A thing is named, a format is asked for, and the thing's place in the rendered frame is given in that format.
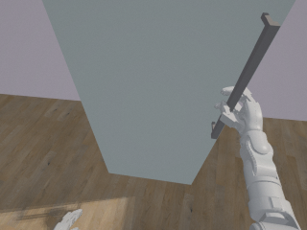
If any robot right hand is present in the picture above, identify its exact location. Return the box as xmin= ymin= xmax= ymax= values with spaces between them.
xmin=214 ymin=86 xmax=263 ymax=137

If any robot right forearm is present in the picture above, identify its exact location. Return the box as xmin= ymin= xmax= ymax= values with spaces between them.
xmin=239 ymin=130 xmax=301 ymax=230

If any handle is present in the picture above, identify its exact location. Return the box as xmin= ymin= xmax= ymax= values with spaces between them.
xmin=211 ymin=12 xmax=281 ymax=139

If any fridge door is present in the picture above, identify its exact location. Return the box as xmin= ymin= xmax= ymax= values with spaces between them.
xmin=42 ymin=0 xmax=295 ymax=185

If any robot left hand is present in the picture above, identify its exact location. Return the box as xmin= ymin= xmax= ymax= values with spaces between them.
xmin=53 ymin=209 xmax=83 ymax=230

